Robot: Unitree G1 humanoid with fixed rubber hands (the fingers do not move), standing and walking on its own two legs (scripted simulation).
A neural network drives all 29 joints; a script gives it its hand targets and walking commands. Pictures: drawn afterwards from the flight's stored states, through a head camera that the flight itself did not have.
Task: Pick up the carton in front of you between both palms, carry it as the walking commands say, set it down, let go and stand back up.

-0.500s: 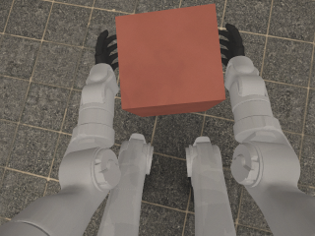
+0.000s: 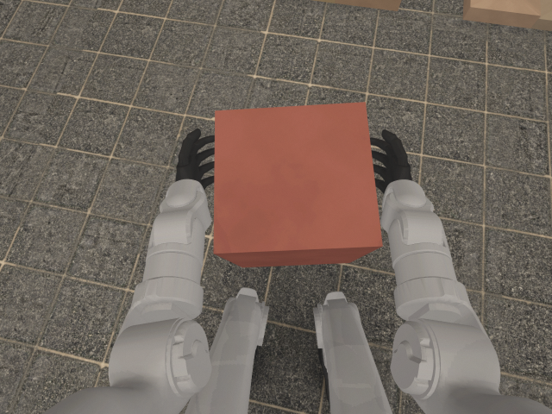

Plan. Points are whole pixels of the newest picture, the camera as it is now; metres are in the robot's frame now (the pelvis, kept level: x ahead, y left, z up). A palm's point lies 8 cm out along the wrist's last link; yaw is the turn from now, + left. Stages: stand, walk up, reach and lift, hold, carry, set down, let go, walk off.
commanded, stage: reach and lift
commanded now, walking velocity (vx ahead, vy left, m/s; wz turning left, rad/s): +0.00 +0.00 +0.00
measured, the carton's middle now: (293, 199) +0.42 +0.00 -0.12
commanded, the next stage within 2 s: hold in 1.86 s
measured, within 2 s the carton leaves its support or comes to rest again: neither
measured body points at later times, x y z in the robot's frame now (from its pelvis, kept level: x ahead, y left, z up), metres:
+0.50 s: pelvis +0.06 +0.00 +0.14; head +0.13 +0.00 +0.59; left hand +0.40 +0.16 +0.11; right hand +0.40 -0.15 +0.10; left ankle +0.08 +0.13 -0.54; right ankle +0.08 -0.13 -0.54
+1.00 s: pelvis +0.07 +0.01 +0.20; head +0.03 +0.01 +0.65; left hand +0.37 +0.16 +0.21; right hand +0.36 -0.15 +0.21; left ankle +0.08 +0.13 -0.54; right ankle +0.08 -0.13 -0.54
